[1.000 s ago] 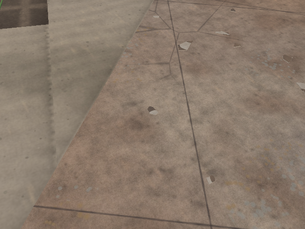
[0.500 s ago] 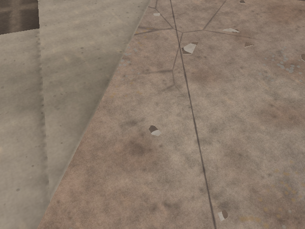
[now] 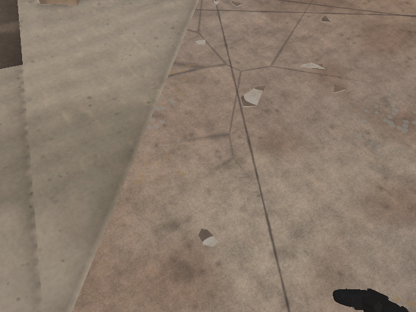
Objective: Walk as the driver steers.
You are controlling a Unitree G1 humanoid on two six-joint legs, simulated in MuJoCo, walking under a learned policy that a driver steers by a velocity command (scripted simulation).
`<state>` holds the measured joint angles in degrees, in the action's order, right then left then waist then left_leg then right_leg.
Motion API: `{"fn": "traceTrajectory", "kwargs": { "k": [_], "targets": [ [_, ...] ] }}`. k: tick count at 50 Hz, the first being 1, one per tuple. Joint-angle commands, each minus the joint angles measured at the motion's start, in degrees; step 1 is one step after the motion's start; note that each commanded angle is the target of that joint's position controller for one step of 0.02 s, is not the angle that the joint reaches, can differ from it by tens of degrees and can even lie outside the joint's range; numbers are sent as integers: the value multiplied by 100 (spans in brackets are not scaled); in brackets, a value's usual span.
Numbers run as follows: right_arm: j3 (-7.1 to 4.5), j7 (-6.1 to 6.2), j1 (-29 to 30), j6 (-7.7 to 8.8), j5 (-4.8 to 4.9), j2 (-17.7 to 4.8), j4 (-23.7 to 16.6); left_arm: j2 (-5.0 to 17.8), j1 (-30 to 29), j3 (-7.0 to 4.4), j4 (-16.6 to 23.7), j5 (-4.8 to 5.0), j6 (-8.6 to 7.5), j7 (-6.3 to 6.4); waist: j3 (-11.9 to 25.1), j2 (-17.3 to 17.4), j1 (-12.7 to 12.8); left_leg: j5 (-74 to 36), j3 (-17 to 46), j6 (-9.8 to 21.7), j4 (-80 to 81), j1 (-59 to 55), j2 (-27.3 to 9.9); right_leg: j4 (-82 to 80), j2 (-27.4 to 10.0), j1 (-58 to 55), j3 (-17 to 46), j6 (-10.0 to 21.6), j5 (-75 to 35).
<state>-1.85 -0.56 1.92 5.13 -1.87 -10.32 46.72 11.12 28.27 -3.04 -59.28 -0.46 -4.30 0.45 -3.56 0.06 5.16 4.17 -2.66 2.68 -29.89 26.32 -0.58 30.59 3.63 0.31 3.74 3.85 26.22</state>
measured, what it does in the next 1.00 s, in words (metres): walks ahead, turning right: right foot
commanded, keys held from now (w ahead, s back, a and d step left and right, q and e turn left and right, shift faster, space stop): w+e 1.00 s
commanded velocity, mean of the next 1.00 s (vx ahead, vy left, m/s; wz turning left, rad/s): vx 0.50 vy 0.00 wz -0.57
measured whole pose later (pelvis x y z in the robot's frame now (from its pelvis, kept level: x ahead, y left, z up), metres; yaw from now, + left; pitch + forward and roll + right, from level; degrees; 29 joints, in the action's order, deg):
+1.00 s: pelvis +0.49 -0.14 +0.01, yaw -35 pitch +3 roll +0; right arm -1.6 -1.9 -0.9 1.2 -2.0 -14.2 40.1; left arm 15.2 27.0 -3.8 -48.9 -0.5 -3.0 0.3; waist -1.9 2.3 5.8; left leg 2.9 0.9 -1.7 -38.3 36.8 -2.9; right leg 15.9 8.4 -1.9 10.7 7.4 18.7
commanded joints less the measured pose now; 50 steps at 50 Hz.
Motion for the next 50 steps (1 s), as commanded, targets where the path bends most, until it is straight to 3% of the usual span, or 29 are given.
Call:
{"fn": "traceTrajectory", "kwargs": {
  "k": [1,2,3,4,5,9,12,16,20,23,25,26,27,28,29,30,31,33,35,37,40,47,50],
  "targets": [
    [-490,115,-2341,-17,-128,-1678,184,426,193,-105,777,189,-65,2,2372,1603,-921,1246,4252,950,1383,-4345,-2623,3984,124,3305,-76,245,332],
    [-375,90,-1777,-70,-73,-1152,51,672,23,-172,677,75,24,26,1517,786,-673,1807,3578,871,1425,-3558,-2429,4370,-321,3569,69,284,-88],
    [-266,72,-1450,-50,-12,-725,16,587,-365,-160,702,4,49,-32,788,208,-666,1699,2684,760,1606,-2721,-2113,4203,-529,3569,49,249,-527],
    [-227,74,-1321,-24,-14,-606,42,436,-519,-152,753,-22,79,-83,460,253,-556,1319,2028,592,1806,-2197,-1840,3947,-685,3422,19,215,-767],
    [-198,101,-1388,11,10,-526,126,434,-598,-171,808,-108,149,-134,304,463,-468,883,1560,499,1905,-1897,-1661,3785,-795,3328,1,163,-860],
    [-216,81,-1827,193,101,-589,336,341,-985,-160,1038,-156,364,-283,254,483,-362,-455,575,496,2061,-1856,-1529,3717,-877,3609,-129,47,-1388],
    [-231,62,-2061,214,72,-659,410,388,-1609,-135,1301,-151,398,-356,133,423,-412,-923,35,521,2112,-2000,-1468,3316,-925,4048,-215,-30,-1963],
    [-236,80,-2239,195,62,-759,459,334,-2477,-36,1629,-145,362,-447,-75,449,-580,-1098,-570,461,2149,-2100,-1341,1828,-856,3839,-571,-51,-2653],
    [-291,151,-2628,112,62,-984,583,377,-3079,4,1910,-176,351,-505,-215,433,-758,-1557,-870,445,2027,-2777,-1572,904,-759,3638,-959,149,-2288],
    [-334,199,-2737,-23,50,-1177,648,491,-2975,-48,1950,-216,355,-461,-31,564,-662,-3534,-1191,348,1188,-3248,-1617,544,-344,3079,-1283,431,-1471],
    [-374,199,-2716,-145,60,-1357,638,674,-2070,-161,1723,-218,305,-383,535,605,-286,-4498,-1304,313,-351,-3272,-1603,252,110,2039,-1382,684,-1037],
    [-366,181,-2641,-191,81,-1360,566,857,-1134,-272,1423,-269,249,-302,1070,348,131,-3731,-1412,154,-1708,-2628,-1499,-199,197,730,-1187,864,-1269],
    [-272,138,-2718,-182,148,-973,282,1451,-540,-448,1341,-342,230,-215,1729,-436,257,-1083,-1394,-91,-3554,-785,-1188,-386,-1153,-1024,711,1302,-390],
    [-260,36,-2461,-111,141,-802,-179,1968,-699,-551,1485,-162,282,-178,2038,-1275,-22,2808,-604,-405,-5238,1215,34,-1248,-2403,-1931,3768,2008,-840],
    [-302,18,-1665,-64,90,-1088,-337,1811,-594,-520,1460,-99,357,-131,1532,-323,200,2308,229,-352,-5304,1873,-243,-1445,-2246,-1685,3213,1847,-1467],
    [-242,0,-1588,4,157,-945,-375,1546,-861,-449,1398,-47,347,-85,898,-188,-26,1746,271,-297,-4927,1865,-479,-1436,-2115,-982,2407,1698,-2092],
    [-237,14,-1757,22,139,-920,-257,1269,-1138,-374,1413,-20,304,-75,541,102,-317,1502,309,-283,-4314,1451,-672,-1512,-1794,-242,1862,1443,-2793],
    [-239,9,-2002,-170,-68,-901,-192,1019,-1478,-275,1483,46,205,-50,471,26,-673,1438,373,-387,-3805,773,-776,-1639,-1331,517,1261,1251,-3390],
    [-233,-37,-1996,-329,-118,-841,-241,1064,-1325,-263,1463,79,91,-74,500,-24,-734,1351,298,-492,-3529,685,-720,-1733,-1154,733,1115,1271,-3709],
    [-217,-58,-1636,-392,-104,-806,-384,1196,-1072,-291,1419,60,53,-90,380,-78,-647,964,239,-569,-3139,916,-683,-1863,-1048,824,1089,1217,-3562],
    [-207,-59,-874,-413,-84,-858,-658,1215,-618,-285,1346,57,57,-91,168,-202,-381,353,250,-625,-2422,1457,-621,-1939,-1005,565,1242,1069,-3454],
    [-89,-128,335,-316,-28,-837,-1154,1273,83,-281,1266,10,72,-5,76,-338,35,-221,270,-494,-1044,1693,-218,-1497,-1035,-319,1547,968,-4149],
    [-73,-122,394,-236,19,-932,-1307,1380,32,-303,1301,-28,85,59,57,-454,-36,-69,317,-325,-451,1116,-42,-1225,-1127,-403,1765,832,-4568]
  ]
}}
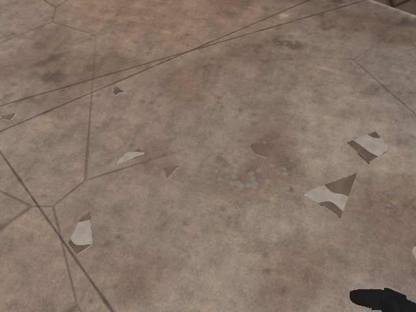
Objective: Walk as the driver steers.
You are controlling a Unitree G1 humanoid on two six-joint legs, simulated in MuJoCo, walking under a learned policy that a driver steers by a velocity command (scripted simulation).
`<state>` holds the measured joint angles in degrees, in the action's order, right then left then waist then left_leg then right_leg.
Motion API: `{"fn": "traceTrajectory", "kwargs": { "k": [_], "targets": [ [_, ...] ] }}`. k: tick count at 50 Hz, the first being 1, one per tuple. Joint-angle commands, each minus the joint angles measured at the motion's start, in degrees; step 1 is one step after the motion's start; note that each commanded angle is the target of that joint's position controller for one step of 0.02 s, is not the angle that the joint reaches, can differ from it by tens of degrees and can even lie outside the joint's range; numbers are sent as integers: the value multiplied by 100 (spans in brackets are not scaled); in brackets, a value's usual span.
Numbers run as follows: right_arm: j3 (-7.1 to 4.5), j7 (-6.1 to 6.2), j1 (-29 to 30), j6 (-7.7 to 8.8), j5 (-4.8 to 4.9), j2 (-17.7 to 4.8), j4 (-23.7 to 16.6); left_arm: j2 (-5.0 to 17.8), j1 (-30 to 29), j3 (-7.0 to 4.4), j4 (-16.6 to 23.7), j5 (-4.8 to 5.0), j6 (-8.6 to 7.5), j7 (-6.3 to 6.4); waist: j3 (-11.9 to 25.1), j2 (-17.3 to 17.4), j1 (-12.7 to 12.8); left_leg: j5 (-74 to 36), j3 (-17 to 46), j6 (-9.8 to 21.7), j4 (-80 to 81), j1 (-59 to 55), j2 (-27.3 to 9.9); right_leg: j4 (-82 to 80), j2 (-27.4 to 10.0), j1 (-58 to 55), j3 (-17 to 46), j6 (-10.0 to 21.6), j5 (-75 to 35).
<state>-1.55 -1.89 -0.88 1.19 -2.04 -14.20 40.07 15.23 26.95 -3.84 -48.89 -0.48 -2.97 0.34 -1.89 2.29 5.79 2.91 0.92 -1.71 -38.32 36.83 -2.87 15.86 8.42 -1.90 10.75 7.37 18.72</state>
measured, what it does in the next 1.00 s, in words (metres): walks ahead, turning left: left foot, then right foot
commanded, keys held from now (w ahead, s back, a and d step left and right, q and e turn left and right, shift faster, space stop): w+e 0.06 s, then w+q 0.94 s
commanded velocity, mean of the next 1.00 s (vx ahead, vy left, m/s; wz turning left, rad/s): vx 0.50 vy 0.00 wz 0.25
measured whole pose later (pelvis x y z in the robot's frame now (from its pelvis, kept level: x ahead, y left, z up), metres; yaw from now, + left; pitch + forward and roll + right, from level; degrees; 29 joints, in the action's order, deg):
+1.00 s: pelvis +0.50 +0.04 -0.01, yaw +20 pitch +2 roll -1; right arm -2.5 -5.0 -2.7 -0.5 -2.4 -15.0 37.9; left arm 14.9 24.3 -2.5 -49.0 -1.3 -4.4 0.5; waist -2.1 1.7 4.4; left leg 7.8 -4.6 4.6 -38.5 34.0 -2.2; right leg 15.6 -1.1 -4.7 -14.5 -1.0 21.8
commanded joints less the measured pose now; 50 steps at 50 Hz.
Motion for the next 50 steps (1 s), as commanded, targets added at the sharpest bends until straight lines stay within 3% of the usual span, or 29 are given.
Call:
{"fn": "traceTrajectory", "kwargs": {
  "k": [1,3,4,5,6,7,8,9,11,13,18,22,24,26,27,28,29,30,31,33,37,42,47,48,50],
  "targets": [
    [-120,36,393,182,47,-608,-592,1027,-18,-235,308,-26,-49,80,-64,-721,-271,217,-47,197,626,-496,278,400,-1583,-3,1058,359,-4072],
    [-244,163,-854,251,65,-885,-246,1144,-358,-250,384,-13,-96,13,521,-601,-849,485,-184,412,999,-2358,552,1630,-1255,429,862,80,-5112],
    [-309,247,-1733,317,-4,-1049,-65,996,-405,-203,394,18,-147,-38,1092,-382,-1268,472,136,616,1142,-3638,64,2814,-978,972,578,-22,-4404],
    [-394,331,-2465,329,-166,-1480,-42,391,-49,-45,547,122,-195,-53,1958,494,-1305,1461,2019,1035,1267,-4990,-1451,4576,-473,2022,45,-192,-1904],
    [-470,263,-2346,256,-94,-1667,118,424,597,-44,490,135,-175,-56,2183,1657,-843,1314,4553,1667,2149,-5250,-2168,5619,168,3121,-267,-311,1051],
    [-388,195,-1778,216,24,-1144,3,638,371,-51,331,-63,-103,-25,1184,597,-666,1958,4205,1704,2249,-4408,-1957,6012,-273,3547,-118,-282,690],
    [-293,155,-1423,223,84,-738,-29,630,-192,-32,410,-139,-90,-78,558,-10,-683,1797,3320,1655,2302,-3687,-1652,5831,-452,3568,-214,-300,320],
    [-234,134,-1289,233,61,-564,30,567,-509,-11,512,-165,-84,-118,249,-145,-592,1286,2664,1521,2411,-3220,-1330,5462,-653,3527,-336,-309,160],
    [-215,106,-1405,301,98,-595,223,487,-637,32,597,-259,-14,-189,165,185,-442,97,1987,1437,2511,-2810,-929,4943,-912,3279,-568,-426,92],
    [-239,59,-1673,381,161,-688,367,417,-697,78,655,-286,8,-211,306,289,-412,-836,1723,1538,2509,-2795,-797,4601,-965,3219,-772,-548,87],
    [-325,81,-2035,313,196,-866,518,202,-1953,273,1099,-210,-5,-252,24,324,-665,-283,1322,1499,2826,-2373,-505,2883,-1084,3189,-1062,-837,-774],
    [-404,55,-2333,271,158,-1027,554,300,-2506,295,1291,-122,-54,-206,133,287,-860,-453,1434,1320,2503,-2428,-510,2041,-882,2647,-1143,-910,-1152],
    [-440,66,-2339,248,133,-1100,526,381,-2464,266,1341,-99,-99,-155,191,316,-792,-408,1662,1218,2201,-2488,-578,1703,-805,2283,-1090,-864,-956],
    [-459,99,-2211,225,153,-1102,478,496,-1842,200,1169,-129,-188,-78,334,142,-454,-242,1708,1008,1521,-2246,-369,993,-731,1252,-1057,-743,-932],
    [-409,95,-2167,262,194,-898,417,773,-1269,105,1064,-218,-262,1,700,-221,-192,-33,1474,832,585,-1866,-26,733,-1255,341,-520,-554,-654],
    [-275,90,-2136,301,328,-388,159,1284,-484,-16,1056,-359,-273,89,1475,-1164,134,1343,713,593,-1072,-928,505,318,-2757,-933,1064,-182,610],
    [-278,117,-2390,243,280,-474,0,1586,-426,-134,947,-281,-145,93,1399,-1921,-88,2954,162,561,-2006,183,850,-272,-3462,-892,2819,281,1311],
    [-338,137,-2358,130,139,-741,184,1051,-713,-29,1001,-227,-108,67,819,-1055,-259,2641,377,630,-2588,372,388,-244,-3259,-370,2513,335,1689],
    [-338,73,-2135,101,104,-680,218,649,-1004,67,1036,-170,-131,36,359,-681,-349,2169,390,610,-2620,349,227,-317,-2933,120,1743,250,1133],
    [-341,-24,-1963,15,36,-572,205,400,-1174,134,977,-146,-194,27,94,-875,-517,1722,277,488,-2477,145,6,-522,-2487,592,574,69,-229],
    [-322,-150,-1560,-110,-3,-478,28,486,-922,69,776,-61,-340,-1,142,-786,-601,1072,191,311,-2581,353,-49,-601,-2336,525,-438,105,-2040],
    [-235,-252,-656,-133,-1,-367,-297,551,-690,16,561,-65,-320,-15,-70,-725,-479,206,-16,222,-1595,572,-105,-670,-2227,438,-1324,98,-2518],
    [-142,-343,151,-100,-16,-344,-618,795,-405,-67,352,-68,-255,18,-297,-721,-279,163,-565,535,-167,-30,-4,-518,-2330,188,-1885,-61,-2895],
    [-144,-333,203,-101,-29,-371,-659,839,-337,-78,300,-71,-220,31,-293,-720,-270,367,-683,635,2,-148,79,-346,-2358,30,-1990,-101,-3296],
    [-183,-267,12,-103,-64,-457,-655,1009,-281,-108,225,-82,-149,66,-71,-825,-400,964,-942,877,208,-697,435,435,-2379,-243,-2241,-191,-5131]
  ]
}}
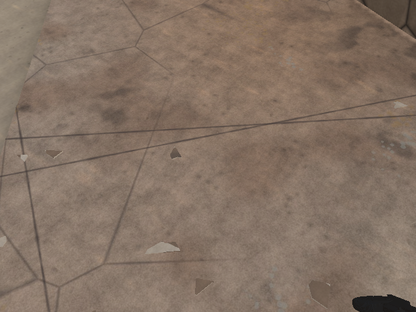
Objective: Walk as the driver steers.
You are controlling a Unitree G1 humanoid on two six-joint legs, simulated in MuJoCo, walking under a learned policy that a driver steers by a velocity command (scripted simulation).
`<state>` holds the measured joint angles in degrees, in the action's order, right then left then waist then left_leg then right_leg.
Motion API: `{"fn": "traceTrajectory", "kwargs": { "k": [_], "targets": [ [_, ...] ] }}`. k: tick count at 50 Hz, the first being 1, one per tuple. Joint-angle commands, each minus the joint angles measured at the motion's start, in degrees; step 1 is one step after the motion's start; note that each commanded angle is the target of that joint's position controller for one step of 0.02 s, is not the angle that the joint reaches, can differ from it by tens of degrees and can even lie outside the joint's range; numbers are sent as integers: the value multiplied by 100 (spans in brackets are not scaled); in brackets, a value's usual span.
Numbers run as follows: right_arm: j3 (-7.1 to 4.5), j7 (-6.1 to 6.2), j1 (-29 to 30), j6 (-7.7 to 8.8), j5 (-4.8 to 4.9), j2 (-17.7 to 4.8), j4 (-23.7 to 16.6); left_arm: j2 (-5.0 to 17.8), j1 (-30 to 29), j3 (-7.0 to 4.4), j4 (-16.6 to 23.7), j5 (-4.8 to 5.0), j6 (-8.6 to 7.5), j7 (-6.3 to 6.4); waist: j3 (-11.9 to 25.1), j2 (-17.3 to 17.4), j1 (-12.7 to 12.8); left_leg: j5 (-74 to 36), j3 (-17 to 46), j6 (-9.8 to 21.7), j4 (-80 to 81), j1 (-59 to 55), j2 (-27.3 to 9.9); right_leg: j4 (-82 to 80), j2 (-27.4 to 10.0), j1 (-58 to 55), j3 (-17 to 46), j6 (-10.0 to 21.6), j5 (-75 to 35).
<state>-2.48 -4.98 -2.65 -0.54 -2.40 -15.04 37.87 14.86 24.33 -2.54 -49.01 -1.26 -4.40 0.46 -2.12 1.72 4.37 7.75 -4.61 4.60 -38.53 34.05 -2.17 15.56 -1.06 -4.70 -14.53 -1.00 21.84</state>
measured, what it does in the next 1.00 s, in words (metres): walks ahead, turning left: left foot, then right foot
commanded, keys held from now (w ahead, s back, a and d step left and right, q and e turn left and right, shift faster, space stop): w+q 0.50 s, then w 0.50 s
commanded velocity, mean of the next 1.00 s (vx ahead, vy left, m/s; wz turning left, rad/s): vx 0.50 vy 0.00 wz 0.42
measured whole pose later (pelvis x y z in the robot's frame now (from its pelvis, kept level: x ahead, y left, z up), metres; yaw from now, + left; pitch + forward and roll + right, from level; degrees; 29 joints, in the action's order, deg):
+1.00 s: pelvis +0.53 +0.10 +0.01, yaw +25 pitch +2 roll -2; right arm -0.3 -2.8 -4.3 1.5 -2.0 -14.5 40.9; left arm 13.9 25.7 -2.1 -51.7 -0.6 -4.4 -1.3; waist -1.4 2.3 4.5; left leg 6.1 -1.3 1.8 -36.1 31.9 -3.0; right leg 13.6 2.9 -0.7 -3.3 2.0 15.9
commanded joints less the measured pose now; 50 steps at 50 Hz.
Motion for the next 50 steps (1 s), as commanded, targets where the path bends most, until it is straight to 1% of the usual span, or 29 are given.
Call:
{"fn": "traceTrajectory", "kwargs": {
  "k": [1,2,3,4,5,6,7,8,9,10,12,14,17,23,25,26,27,28,29,30,31,32,33,34,36,38,40,45,50],
  "targets": [
    [-140,91,-211,89,-46,-459,-343,1153,3,-257,207,-8,45,66,236,-793,-450,761,-456,392,332,-912,604,1224,-1428,-40,196,631,-6219],
    [-218,155,-1013,144,-81,-570,-109,1207,-36,-261,223,19,96,75,710,-662,-826,637,-418,558,722,-1937,824,2382,-1352,257,76,559,-6113],
    [-367,255,-2001,176,-134,-929,187,1108,-58,-224,352,-5,104,71,1328,-231,-1245,888,386,800,941,-3497,369,3986,-1207,1383,44,392,-4598],
    [-542,336,-1901,166,-59,-1706,104,333,179,-47,792,5,79,-57,1838,1290,-805,1044,3419,1555,1235,-5358,-1494,6025,-218,4017,206,35,678],
    [-574,374,-2221,101,149,-1713,-22,806,-521,-136,970,-61,31,-74,2221,512,-1257,787,4925,1804,2035,-5445,-1796,6700,130,4692,1458,5,874],
    [-533,425,-1963,82,162,-1563,123,782,-964,-129,1111,14,-13,-94,1328,199,-1103,242,3889,1662,2091,-4904,-1624,6588,-215,5089,1671,67,225],
    [-439,453,-1716,99,188,-1215,168,693,-896,-70,1055,31,-72,-81,710,-53,-837,-487,3239,1463,2142,-4005,-1400,6003,-429,4824,1614,85,-219],
    [-372,464,-1468,139,191,-1009,161,676,-823,-72,982,-20,-43,-70,410,-170,-577,-1055,2761,1258,2210,-3342,-1063,5568,-561,4428,1632,65,-290],
    [-316,468,-1275,171,223,-860,133,674,-628,-67,946,-113,57,-72,356,-97,-357,-1409,2425,1186,2309,-2865,-829,5335,-605,4017,1652,2,-271],
    [-285,447,-1221,222,231,-795,115,658,-514,-69,902,-163,163,-86,412,-47,-266,-1652,2254,1174,2371,-2614,-715,5169,-605,3760,1638,-50,-237],
    [-302,419,-1348,321,236,-866,201,545,-571,-54,924,-179,290,-120,400,-65,-216,-1796,2070,1205,2480,-2368,-537,4823,-550,3720,1537,-139,-372],
    [-331,422,-1552,346,220,-958,272,471,-975,-32,1050,-163,323,-139,231,-14,-320,-1417,2068,1155,2637,-2273,-431,4373,-531,3962,1486,-205,-809],
    [-337,426,-1902,344,234,-945,372,452,-1734,-12,1256,-144,315,-154,24,107,-587,-1058,2175,1008,2685,-2488,-337,3505,-475,4322,1516,-253,-1538],
    [-373,496,-2457,331,172,-1060,486,460,-2747,56,1580,-61,196,-210,7,193,-982,-1813,2486,877,2152,-3197,-422,2255,-106,4244,1531,-177,-1909],
    [-389,535,-2354,324,155,-1130,449,549,-2663,40,1613,-39,151,-196,29,267,-870,-2005,2677,730,1928,-3199,-490,1879,2,3745,1606,-71,-1702],
    [-387,547,-2191,330,150,-1157,423,601,-2378,21,1537,-34,130,-180,74,314,-709,-2123,2669,615,1818,-3076,-506,1660,68,3246,1574,19,-1551],
    [-381,541,-2074,350,147,-1173,412,687,-1960,-23,1403,-35,106,-140,205,337,-527,-2580,2640,502,1517,-2925,-466,1521,206,2553,1482,128,-1348],
    [-356,515,-2028,379,178,-1136,450,785,-1299,-86,1193,-63,53,-79,500,135,-193,-2961,2414,364,739,-2807,-215,1159,286,1647,1393,267,-1409],
    [-281,475,-2069,427,218,-912,431,1060,-538,-171,1070,-153,-18,0,1079,-243,144,-2333,2067,209,-530,-2314,122,998,-388,465,2024,528,-998],
    [-157,473,-2412,459,353,-418,260,1538,49,-271,1078,-271,-13,70,1815,-1192,152,192,1406,-13,-2250,-996,797,637,-1853,-882,4217,994,95],
    [-176,482,-2791,430,232,-620,270,1637,-93,-329,949,-148,66,15,1835,-1849,-179,2252,1233,-33,-2985,-79,1052,-11,-2361,-822,6107,1445,227],
    [-196,504,-2542,356,104,-781,449,1078,-528,-231,1011,-61,101,-28,965,-844,-308,1794,1368,-10,-3333,171,647,-20,-2174,-91,5510,1432,686],
    [-171,444,-2077,349,65,-748,414,703,-797,-144,1008,-24,87,-62,443,-346,-283,1412,1301,-30,-3133,98,495,-105,-1834,558,4636,1334,371],
    [-153,399,-1877,335,68,-659,371,562,-948,-97,957,-52,71,-70,222,-395,-383,1232,1240,-50,-2819,-2,337,-233,-1525,922,3961,1168,-183],
    [-122,329,-1844,250,-1,-586,399,547,-834,-78,761,-26,-21,-75,146,-732,-479,1136,1141,-139,-2520,-255,253,-333,-1189,1245,3180,1081,-1423],
    [-105,298,-1782,214,-9,-547,388,613,-617,-99,601,33,-131,-123,248,-746,-523,1010,1064,-191,-2374,-218,278,-377,-1156,1179,2849,1172,-2256],
    [-68,268,-1398,209,-23,-502,275,670,-514,-119,483,70,-167,-141,144,-717,-508,697,938,-265,-2052,100,147,-579,-1148,1115,2591,1247,-2353],
    [123,192,-178,258,23,-238,-42,670,-190,-123,205,92,-116,-169,-81,-704,-235,-293,342,-394,-372,-93,-98,-768,-854,1200,1901,1135,-2613],
    [118,257,238,296,59,-375,-151,881,167,-169,-59,59,-51,-141,-125,-697,-154,-93,128,-169,471,-603,45,-403,-1169,740,1923,1032,-3209]
  ]
}}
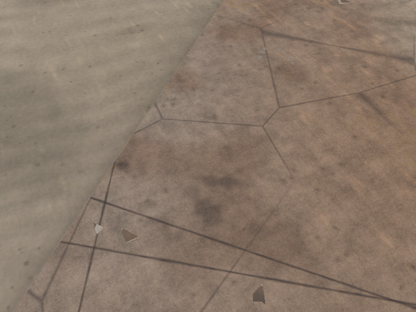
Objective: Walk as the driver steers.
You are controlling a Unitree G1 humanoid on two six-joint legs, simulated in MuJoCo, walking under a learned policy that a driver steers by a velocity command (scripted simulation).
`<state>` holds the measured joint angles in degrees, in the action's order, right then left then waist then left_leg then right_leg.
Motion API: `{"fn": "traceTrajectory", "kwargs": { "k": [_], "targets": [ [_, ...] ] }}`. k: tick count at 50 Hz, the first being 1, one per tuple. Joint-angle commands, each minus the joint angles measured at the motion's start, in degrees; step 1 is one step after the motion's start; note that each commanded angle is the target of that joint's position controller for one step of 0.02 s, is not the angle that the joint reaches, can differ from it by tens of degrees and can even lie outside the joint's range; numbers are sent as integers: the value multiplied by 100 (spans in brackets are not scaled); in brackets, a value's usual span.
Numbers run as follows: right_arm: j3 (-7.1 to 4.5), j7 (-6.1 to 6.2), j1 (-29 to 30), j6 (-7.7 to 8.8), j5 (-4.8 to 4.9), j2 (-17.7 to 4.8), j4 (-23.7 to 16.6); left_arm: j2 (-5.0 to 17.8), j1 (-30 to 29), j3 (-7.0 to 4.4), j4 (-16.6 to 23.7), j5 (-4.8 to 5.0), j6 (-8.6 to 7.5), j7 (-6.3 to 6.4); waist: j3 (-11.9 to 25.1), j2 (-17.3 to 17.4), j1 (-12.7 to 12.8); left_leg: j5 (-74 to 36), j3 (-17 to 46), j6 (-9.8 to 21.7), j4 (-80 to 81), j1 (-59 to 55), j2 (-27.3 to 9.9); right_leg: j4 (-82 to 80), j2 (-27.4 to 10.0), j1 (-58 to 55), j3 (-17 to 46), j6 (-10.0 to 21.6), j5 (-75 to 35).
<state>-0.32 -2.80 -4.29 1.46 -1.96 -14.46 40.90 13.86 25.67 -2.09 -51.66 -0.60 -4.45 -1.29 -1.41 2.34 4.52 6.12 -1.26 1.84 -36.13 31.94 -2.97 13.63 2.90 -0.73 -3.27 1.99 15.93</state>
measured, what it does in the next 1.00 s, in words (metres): walks ahead: left foot, then right foot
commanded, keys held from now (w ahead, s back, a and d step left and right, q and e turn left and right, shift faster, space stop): w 0.86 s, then w+e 0.14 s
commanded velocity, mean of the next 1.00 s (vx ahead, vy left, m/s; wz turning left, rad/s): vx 0.50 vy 0.00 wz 0.00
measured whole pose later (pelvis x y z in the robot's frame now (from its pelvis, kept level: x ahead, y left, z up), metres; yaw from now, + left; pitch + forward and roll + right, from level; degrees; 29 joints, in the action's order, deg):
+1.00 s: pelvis +0.53 -0.01 +0.00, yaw -2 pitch +0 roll -1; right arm -1.7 -1.8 -5.1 1.7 -1.7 -13.2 50.2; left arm 11.2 25.3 -2.0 -58.2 -0.4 -4.5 -0.5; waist -2.4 2.3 3.2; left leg 1.8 -0.8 -0.1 -40.2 34.9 -6.1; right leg 11.8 4.9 -0.7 -3.2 4.6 12.9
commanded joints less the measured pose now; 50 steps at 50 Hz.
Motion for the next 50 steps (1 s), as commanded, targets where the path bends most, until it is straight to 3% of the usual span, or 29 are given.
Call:
{"fn": "traceTrajectory", "kwargs": {
  "k": [1,2,3,4,5,6,7,8,9,10,13,18,21,25,28,29,30,31,32,33,34,35,36,38,41,44,50],
  "targets": [
    [-114,64,318,110,0,-470,-433,1017,17,-221,172,-14,-22,48,-173,-754,-234,256,-243,190,371,-583,197,-10,-1609,236,787,699,-2943],
    [-145,97,10,135,-27,-509,-331,1047,-22,-222,142,-8,0,62,-37,-717,-398,374,-305,281,596,-1043,340,418,-1569,177,699,632,-3586],
    [-203,143,-656,187,-78,-588,-88,1010,-21,-202,99,12,27,71,302,-519,-703,299,-343,413,978,-1934,479,1300,-1352,277,456,524,-4084],
    [-310,209,-1610,244,-169,-866,185,866,-62,-145,176,21,22,81,922,-244,-1082,509,215,642,1021,-3283,-12,2518,-1101,975,253,394,-3410],
    [-450,283,-2293,258,-260,-1455,227,344,101,-4,496,121,6,59,1668,860,-1179,1338,2549,1120,1412,-4787,-1707,4496,-422,2651,-163,138,-810],
    [-506,280,-2276,166,3,-1530,313,698,205,-122,437,11,49,91,1755,1159,-1078,1273,4051,1479,2067,-4759,-2141,5425,20,3575,278,160,1374],
    [-429,267,-1795,138,100,-1182,286,878,-142,-180,440,-67,88,99,888,516,-875,1343,3220,1377,2048,-4153,-1849,5661,-374,3926,570,224,1039],
    [-341,242,-1427,173,107,-836,251,727,-410,-137,480,-54,65,50,385,257,-746,973,2549,1273,2212,-3457,-1565,5439,-565,3871,571,229,624],
    [-284,230,-1208,209,90,-639,266,610,-474,-121,452,-33,84,26,145,196,-567,657,2019,1065,2426,-2961,-1257,5086,-733,3611,532,203,367],
    [-251,240,-1150,251,106,-538,324,578,-427,-116,413,-99,147,2,19,298,-427,254,1670,950,2558,-2616,-1057,4861,-817,3365,500,134,259],
    [-278,238,-1350,373,133,-589,519,450,-459,-100,348,-153,268,-86,46,179,-303,-629,1168,1007,2782,-2468,-875,4704,-823,3258,367,-8,-133],
    [-292,229,-1803,381,170,-587,862,369,-1626,-62,686,-141,285,-114,-293,76,-491,-972,693,1023,3026,-2708,-706,3629,-948,3922,206,-202,-1101],
    [-297,233,-2082,387,155,-629,1051,278,-2222,6,855,-111,260,-117,-358,92,-648,-1378,491,963,2971,-2869,-676,2815,-828,3747,52,-172,-1520],
    [-302,287,-2397,360,101,-692,1305,353,-2737,18,1041,-97,227,-91,-456,104,-763,-1873,472,926,2754,-3472,-881,2187,-670,3657,-33,36,-1429],
    [-321,341,-2265,337,70,-791,1406,444,-2492,-26,1006,-103,169,-41,-334,144,-541,-3230,374,802,2159,-3791,-979,1837,-414,3032,-144,310,-824],
    [-334,350,-2189,325,60,-846,1431,519,-2016,-73,853,-112,140,3,-71,175,-325,-4013,293,723,1572,-3794,-925,1708,-218,2392,-222,420,-631],
    [-326,347,-2107,300,77,-840,1447,617,-1104,-142,538,-149,86,58,412,23,76,-4185,86,611,519,-3553,-705,1348,-73,1273,-290,571,-811],
    [-268,345,-2094,312,119,-700,1332,975,-49,-258,270,-272,36,133,1086,-288,443,-2774,-77,503,-981,-2501,-461,1296,-884,-284,576,846,-524],
    [-138,281,-2760,322,322,-61,1195,1677,433,-450,199,-334,54,159,1879,-1685,221,971,-375,199,-3318,-383,625,839,-2660,-1964,3462,1666,14],
    [-292,309,-2453,311,128,-632,1283,1371,70,-397,211,-74,121,108,1717,-957,170,2254,489,311,-3812,198,653,252,-2606,-1574,4224,1628,83],
    [-328,289,-2001,313,114,-639,1147,1097,-598,-320,281,-2,131,96,740,-719,-127,1758,534,351,-3793,437,295,179,-2395,-690,3179,1448,222],
    [-295,259,-1767,338,117,-538,1109,721,-963,-228,323,-17,99,67,303,-458,-247,1356,486,351,-3453,296,76,-64,-2143,44,2559,1294,-158],
    [-291,243,-1705,295,92,-428,1130,554,-1097,-178,286,-17,60,70,48,-510,-401,1177,438,323,-3115,69,-91,-234,-1856,514,2037,1090,-484],
    [-256,179,-1875,146,-23,-258,1226,402,-1060,-126,139,-9,-16,84,-10,-672,-605,990,326,196,-2818,-421,-178,-444,-1559,1048,1430,939,-1090],
    [-251,113,-1450,61,-21,-197,1098,573,-702,-175,-87,23,-118,75,-136,-570,-630,565,171,45,-2442,-38,-301,-691,-1468,1020,1072,1036,-1476],
    [-241,100,-618,55,-10,-212,836,515,-363,-150,-259,39,-112,71,-372,-541,-457,-46,28,-111,-1622,464,-411,-825,-1331,828,891,1030,-1687],
    [-160,119,499,114,49,-145,477,632,153,-161,-471,10,-61,120,-383,-579,-149,-627,-144,-245,-50,190,-91,-439,-1271,359,949,999,-2438]
  ]
}}
Keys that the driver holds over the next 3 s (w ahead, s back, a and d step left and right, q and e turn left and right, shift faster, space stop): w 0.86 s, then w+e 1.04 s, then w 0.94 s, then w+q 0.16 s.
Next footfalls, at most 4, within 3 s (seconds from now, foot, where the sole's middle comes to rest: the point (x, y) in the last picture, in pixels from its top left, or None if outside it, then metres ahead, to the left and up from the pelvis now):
0.08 left None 0.19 0.11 -0.78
0.62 right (260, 308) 0.50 -0.08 -0.78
1.14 left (208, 221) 0.79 0.10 -0.78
1.68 right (282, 181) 0.99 -0.17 -0.78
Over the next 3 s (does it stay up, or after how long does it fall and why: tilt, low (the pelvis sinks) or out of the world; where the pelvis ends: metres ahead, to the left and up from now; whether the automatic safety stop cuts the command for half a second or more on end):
stays up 1.45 -0.48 0.01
